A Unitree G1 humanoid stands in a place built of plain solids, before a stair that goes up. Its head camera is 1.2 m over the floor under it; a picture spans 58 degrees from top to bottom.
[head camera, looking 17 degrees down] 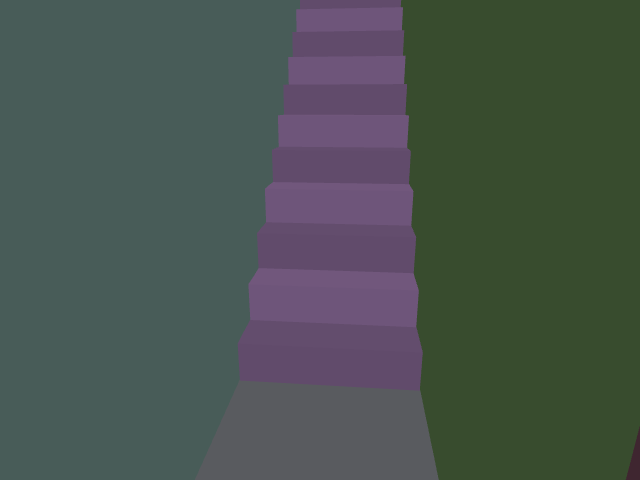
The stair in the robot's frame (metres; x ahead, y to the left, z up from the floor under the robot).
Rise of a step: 0.19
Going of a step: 0.22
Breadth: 0.81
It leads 5 degrees to the right of straight ahead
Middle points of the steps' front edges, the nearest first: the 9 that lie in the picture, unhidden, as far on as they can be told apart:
1.68 -0.04 0.19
1.90 -0.06 0.39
2.12 -0.08 0.58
2.34 -0.10 0.77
2.57 -0.12 0.96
2.79 -0.14 1.16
3.01 -0.16 1.35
3.23 -0.18 1.54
3.45 -0.20 1.73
